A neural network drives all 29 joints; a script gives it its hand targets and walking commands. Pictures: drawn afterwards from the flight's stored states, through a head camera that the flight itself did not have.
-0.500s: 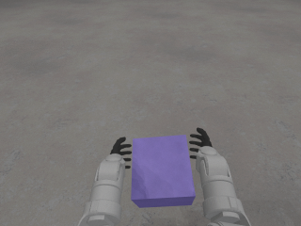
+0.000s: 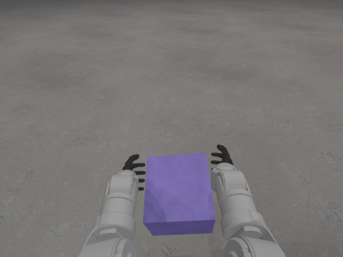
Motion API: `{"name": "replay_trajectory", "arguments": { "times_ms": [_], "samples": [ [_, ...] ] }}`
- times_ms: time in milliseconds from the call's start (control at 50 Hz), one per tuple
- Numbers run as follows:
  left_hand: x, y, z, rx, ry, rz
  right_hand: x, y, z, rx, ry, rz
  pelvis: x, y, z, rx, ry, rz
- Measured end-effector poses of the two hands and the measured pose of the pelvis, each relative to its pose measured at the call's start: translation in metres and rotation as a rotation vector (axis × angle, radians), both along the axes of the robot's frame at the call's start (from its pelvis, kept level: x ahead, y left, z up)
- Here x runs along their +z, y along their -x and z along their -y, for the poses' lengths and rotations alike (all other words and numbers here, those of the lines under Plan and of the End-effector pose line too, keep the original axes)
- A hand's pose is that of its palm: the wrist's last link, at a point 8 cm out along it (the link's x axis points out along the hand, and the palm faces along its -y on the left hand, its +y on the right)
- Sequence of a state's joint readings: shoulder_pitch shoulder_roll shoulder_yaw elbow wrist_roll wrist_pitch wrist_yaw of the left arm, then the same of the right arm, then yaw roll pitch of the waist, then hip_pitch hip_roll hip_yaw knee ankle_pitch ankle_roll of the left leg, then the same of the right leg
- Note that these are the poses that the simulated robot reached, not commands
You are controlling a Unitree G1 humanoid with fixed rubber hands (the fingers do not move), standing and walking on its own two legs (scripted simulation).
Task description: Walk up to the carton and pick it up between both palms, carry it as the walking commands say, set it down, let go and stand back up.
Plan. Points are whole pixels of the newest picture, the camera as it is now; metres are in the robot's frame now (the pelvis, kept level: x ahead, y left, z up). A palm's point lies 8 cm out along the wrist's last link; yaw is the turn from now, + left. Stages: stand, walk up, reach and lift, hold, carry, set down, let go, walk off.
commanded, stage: reach and lift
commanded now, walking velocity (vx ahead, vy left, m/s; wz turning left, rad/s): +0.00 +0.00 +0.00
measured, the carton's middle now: (179, 194) +0.33 +0.00 -0.04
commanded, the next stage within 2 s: hold in 0.96 s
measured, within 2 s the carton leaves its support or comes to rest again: neither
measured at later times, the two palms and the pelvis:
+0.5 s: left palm (128, 181) +0.31 +0.13 +0.05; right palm (226, 171) +0.32 -0.12 +0.07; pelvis +0.01 +0.00 +0.00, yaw +0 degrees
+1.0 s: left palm (120, 187) +0.29 +0.15 +0.05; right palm (224, 177) +0.31 -0.11 +0.07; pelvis +0.01 +0.02 +0.00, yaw +0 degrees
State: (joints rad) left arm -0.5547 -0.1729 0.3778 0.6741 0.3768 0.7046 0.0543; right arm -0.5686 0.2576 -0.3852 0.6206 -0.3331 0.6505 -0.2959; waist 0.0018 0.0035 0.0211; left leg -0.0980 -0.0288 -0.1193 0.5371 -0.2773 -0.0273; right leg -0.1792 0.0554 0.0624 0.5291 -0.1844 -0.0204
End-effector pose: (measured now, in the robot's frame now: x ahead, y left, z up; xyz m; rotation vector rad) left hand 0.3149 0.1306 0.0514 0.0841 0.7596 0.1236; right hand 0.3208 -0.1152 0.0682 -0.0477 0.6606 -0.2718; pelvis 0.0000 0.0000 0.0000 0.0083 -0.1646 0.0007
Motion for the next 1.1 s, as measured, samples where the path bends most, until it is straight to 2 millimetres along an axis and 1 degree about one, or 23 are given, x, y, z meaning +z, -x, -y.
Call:
{"name": "replay_trajectory", "arguments": {
  "times_ms": [160, 260, 340, 540, 600, 680, 880, 960, 1100],
  "samples": [
    [0.001, -0.001, -0.003, 0.015, 0.007, 0.005, 0.004, -0.005, -0.002, 0.032, 0.014, 0.008, 0.000, -0.001, 0.006, 0.015, 0.000, -0.010],
    [0.003, 0.001, -0.001, 0.012, 0.021, 0.024, 0.006, -0.005, 0.002, 0.052, 0.006, 0.024, 0.001, -0.004, 0.007, 0.018, 0.000, -0.010],
    [0.001, 0.002, 0.001, 0.009, 0.018, 0.019, 0.003, -0.003, 0.005, 0.053, -0.022, 0.020, 0.001, -0.005, 0.004, 0.011, 0.000, -0.002],
    [-0.005, 0.003, 0.002, -0.009, 0.022, -0.003, -0.002, -0.001, 0.004, 0.024, 0.005, 0.000, 0.003, -0.010, -0.006, 0.006, 0.004, -0.006],
    [-0.004, 0.005, 0.002, -0.019, 0.008, 0.007, -0.001, 0.001, 0.005, 0.032, -0.005, 0.012, 0.004, -0.013, -0.010, 0.003, 0.005, -0.009],
    [0.001, 0.005, -0.002, -0.019, 0.001, 0.021, 0.001, 0.003, 0.005, 0.072, -0.050, 0.029, 0.005, -0.014, -0.013, -0.002, 0.004, -0.006],
    [0.001, 0.014, -0.013, -0.011, 0.000, 0.024, 0.000, 0.012, -0.001, 0.135, -0.074, 0.027, 0.005, -0.011, -0.018, -0.003, 0.005, 0.013],
    [-0.002, 0.018, -0.015, -0.007, -0.009, 0.014, -0.003, 0.014, -0.003, 0.139, -0.079, 0.017, 0.004, -0.009, -0.018, -0.002, 0.006, 0.017],
    [-0.003, 0.022, -0.015, -0.008, -0.010, 0.015, -0.002, 0.016, -0.004, 0.136, -0.082, 0.026, 0.002, -0.005, -0.018, 0.000, 0.008, 0.019]
  ]
}}
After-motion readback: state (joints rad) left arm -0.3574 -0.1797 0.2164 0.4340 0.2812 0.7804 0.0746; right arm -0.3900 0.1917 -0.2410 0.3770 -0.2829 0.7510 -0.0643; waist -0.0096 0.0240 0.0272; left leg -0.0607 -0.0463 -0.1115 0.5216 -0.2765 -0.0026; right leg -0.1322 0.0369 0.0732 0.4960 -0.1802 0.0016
